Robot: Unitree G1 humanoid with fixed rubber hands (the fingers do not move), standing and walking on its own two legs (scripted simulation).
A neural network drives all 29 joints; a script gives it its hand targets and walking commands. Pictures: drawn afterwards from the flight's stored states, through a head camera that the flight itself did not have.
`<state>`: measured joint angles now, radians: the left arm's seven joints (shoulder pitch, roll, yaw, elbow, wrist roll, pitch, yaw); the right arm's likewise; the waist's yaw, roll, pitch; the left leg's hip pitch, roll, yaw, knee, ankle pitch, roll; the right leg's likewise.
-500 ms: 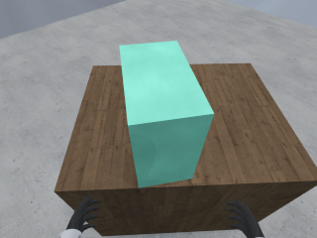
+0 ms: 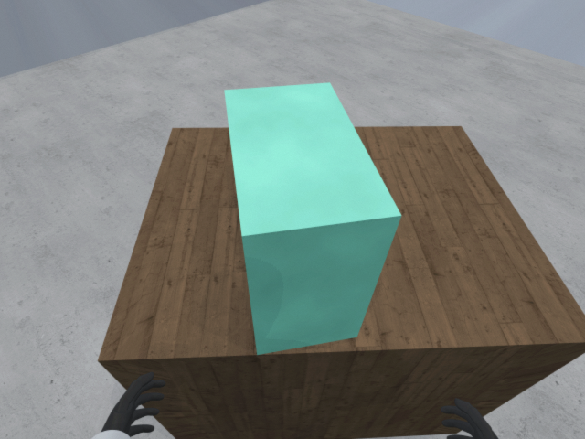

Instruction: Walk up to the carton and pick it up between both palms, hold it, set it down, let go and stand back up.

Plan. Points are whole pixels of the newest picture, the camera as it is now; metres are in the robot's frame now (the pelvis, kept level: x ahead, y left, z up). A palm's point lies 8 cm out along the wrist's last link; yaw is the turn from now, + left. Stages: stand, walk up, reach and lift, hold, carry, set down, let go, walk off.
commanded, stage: stand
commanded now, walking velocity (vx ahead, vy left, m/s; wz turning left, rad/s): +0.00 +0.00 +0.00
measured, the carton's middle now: (293, 218) +0.42 +0.02 +0.05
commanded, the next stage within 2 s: none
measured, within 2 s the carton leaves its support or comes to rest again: neither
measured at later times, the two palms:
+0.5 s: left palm out of the picture +0.07 +0.30 -0.11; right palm out of the picture +0.07 -0.29 -0.11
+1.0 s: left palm out of the picture +0.03 +0.30 -0.11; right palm out of the picture +0.03 -0.30 -0.11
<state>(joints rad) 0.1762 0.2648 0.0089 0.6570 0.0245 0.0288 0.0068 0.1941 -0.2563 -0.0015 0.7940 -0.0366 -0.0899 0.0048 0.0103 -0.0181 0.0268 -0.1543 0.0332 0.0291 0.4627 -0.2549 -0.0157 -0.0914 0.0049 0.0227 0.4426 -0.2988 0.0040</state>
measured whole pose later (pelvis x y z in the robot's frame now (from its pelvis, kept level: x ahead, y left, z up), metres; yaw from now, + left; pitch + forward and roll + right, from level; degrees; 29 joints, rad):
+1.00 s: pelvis -0.03 +0.01 +0.00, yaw +1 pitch -4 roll +0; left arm 0.16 0.36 -0.01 1.08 0.01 -0.02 -0.01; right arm 0.18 -0.37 0.02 1.06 -0.01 -0.01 0.01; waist -0.01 0.00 0.05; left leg -0.15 0.03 0.02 0.40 -0.18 -0.01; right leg -0.08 0.00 0.01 0.37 -0.22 0.01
